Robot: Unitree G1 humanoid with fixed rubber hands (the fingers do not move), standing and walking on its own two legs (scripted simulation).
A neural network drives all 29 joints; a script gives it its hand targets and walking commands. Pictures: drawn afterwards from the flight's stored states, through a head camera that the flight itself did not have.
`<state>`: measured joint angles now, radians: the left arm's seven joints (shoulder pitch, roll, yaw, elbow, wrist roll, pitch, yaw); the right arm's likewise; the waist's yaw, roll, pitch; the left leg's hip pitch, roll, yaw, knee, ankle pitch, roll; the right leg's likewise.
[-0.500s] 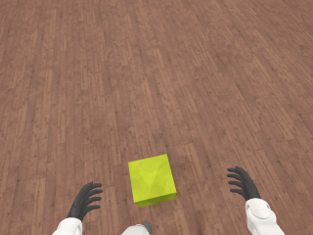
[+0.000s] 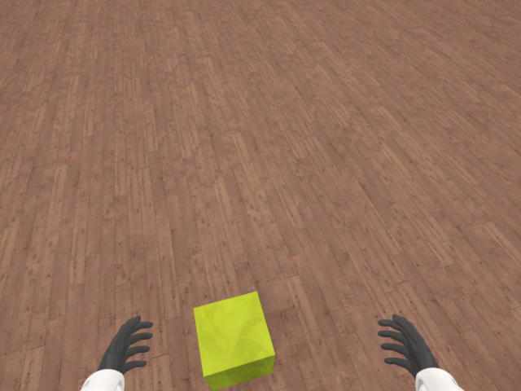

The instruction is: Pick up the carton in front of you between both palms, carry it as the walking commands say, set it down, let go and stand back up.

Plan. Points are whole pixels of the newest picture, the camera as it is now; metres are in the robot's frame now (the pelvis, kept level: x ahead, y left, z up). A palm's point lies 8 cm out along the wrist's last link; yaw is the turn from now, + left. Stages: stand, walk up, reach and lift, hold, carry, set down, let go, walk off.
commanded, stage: let go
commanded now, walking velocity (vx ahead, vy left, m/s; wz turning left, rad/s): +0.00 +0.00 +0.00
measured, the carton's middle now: (234, 342) +0.36 +0.10 -0.65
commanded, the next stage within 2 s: stand in 0.08 s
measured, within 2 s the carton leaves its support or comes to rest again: neither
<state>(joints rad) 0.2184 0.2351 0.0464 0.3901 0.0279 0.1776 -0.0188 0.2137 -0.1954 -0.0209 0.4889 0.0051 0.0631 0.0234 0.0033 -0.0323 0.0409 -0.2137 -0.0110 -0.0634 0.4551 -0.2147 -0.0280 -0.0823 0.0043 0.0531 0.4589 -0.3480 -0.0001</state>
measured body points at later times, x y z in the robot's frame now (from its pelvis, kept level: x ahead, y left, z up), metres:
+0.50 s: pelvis +0.00 +0.03 +0.00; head +0.02 +0.05 +0.45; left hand +0.14 +0.31 -0.12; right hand +0.12 -0.28 -0.09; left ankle +0.02 +0.14 -0.74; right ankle -0.06 -0.12 -0.74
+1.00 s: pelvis +0.00 +0.03 +0.00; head +0.00 +0.05 +0.45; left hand +0.12 +0.32 -0.12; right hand +0.10 -0.28 -0.10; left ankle +0.02 +0.14 -0.74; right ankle -0.06 -0.12 -0.74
